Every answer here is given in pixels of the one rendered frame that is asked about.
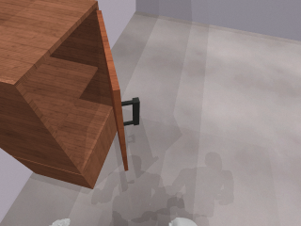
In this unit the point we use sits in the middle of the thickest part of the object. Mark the handle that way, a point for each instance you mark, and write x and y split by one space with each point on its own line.
136 111

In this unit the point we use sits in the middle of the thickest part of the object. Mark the cupboard door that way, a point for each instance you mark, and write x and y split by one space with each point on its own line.
114 88

